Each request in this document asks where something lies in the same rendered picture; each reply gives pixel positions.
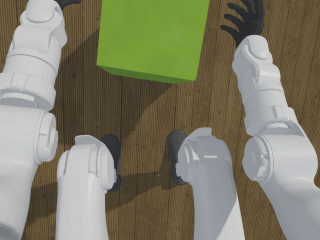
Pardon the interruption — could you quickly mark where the carton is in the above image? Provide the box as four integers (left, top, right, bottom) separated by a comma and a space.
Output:
96, 0, 210, 84

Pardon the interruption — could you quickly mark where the right robot upper arm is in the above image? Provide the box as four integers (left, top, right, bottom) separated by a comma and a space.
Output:
242, 134, 320, 240

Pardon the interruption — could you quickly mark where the left robot hand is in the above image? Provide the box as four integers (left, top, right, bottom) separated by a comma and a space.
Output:
54, 0, 81, 10

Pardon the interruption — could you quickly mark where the right robot hand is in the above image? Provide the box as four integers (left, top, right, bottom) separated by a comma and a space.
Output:
220, 0, 265, 48

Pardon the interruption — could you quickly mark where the right robot forearm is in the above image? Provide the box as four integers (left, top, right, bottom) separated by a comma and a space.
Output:
232, 35, 318, 173

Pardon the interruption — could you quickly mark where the right robot thigh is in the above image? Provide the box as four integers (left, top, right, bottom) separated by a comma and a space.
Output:
180, 135, 245, 240

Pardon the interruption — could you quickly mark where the right robot shin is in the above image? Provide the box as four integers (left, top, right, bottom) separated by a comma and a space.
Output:
175, 127, 232, 182

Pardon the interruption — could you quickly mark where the left robot forearm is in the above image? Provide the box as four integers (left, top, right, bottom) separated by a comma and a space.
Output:
0, 0, 68, 111

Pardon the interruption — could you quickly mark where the left robot upper arm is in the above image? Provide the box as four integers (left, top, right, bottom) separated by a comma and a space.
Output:
0, 104, 58, 240

